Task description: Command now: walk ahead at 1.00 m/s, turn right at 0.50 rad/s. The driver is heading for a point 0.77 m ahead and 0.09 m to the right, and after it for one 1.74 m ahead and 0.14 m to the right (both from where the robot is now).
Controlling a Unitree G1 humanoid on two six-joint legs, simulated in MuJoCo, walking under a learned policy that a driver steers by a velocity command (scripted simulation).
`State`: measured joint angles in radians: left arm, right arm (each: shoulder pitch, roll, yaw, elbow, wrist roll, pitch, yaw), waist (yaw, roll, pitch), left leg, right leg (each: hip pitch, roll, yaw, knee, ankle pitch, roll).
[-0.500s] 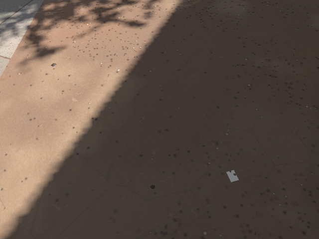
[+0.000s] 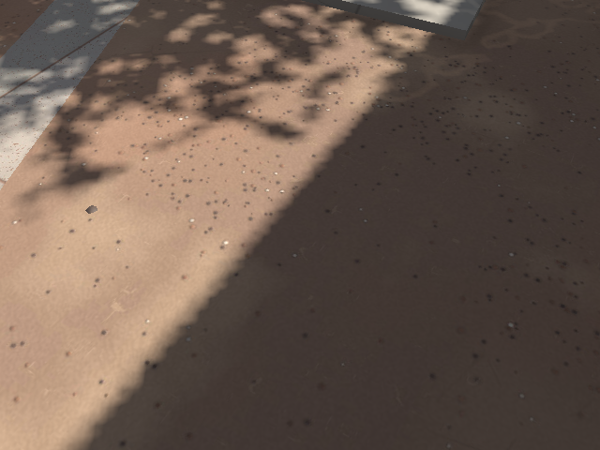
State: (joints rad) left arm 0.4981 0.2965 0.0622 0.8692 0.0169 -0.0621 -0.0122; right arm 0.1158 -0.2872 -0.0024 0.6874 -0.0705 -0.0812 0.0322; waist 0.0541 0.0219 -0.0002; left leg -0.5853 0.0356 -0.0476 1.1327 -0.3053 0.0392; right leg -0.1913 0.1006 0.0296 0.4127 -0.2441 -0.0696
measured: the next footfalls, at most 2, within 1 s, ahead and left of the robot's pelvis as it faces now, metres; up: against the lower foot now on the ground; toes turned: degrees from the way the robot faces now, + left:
left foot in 0.20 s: +0.38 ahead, +0.14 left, +0.00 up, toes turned -11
right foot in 0.62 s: +0.70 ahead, -0.20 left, +0.00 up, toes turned -25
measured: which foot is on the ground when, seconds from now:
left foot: up 0.00-0.18, down 0.20-0.60, up 0.62-1.00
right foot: down 0.00-0.20, up 0.22-0.60, down 0.62-1.00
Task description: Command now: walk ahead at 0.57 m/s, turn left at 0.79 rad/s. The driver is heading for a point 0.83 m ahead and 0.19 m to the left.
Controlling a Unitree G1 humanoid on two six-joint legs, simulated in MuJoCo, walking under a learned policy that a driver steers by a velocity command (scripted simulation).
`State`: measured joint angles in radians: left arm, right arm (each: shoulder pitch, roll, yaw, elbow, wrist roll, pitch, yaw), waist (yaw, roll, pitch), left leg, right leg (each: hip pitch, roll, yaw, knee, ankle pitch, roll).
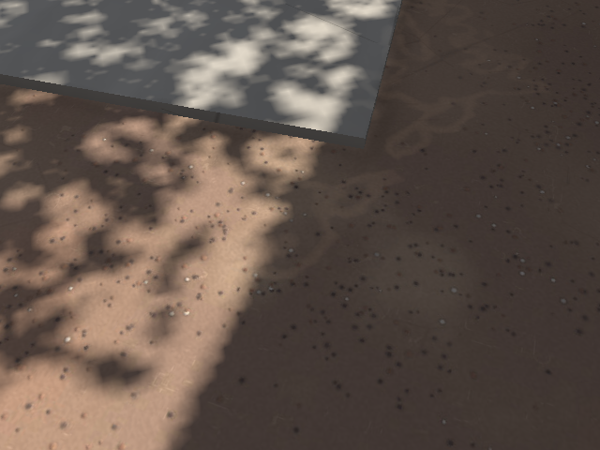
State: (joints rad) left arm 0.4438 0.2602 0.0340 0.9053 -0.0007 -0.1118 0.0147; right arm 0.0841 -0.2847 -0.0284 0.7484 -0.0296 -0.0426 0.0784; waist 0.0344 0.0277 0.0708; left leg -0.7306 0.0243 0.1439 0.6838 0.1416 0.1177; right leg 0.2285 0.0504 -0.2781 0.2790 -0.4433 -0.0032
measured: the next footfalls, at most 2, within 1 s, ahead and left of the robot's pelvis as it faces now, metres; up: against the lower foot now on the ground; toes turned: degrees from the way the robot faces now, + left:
left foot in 0.04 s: +0.28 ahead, +0.03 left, +0.00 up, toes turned +5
right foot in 0.60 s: +0.54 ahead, -0.06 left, +0.00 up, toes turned +31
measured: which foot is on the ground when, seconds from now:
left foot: up 0.00-0.02, down 0.04-0.62, up 0.64-1.00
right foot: down 0.00-0.04, up 0.06-0.58, down 0.60-1.00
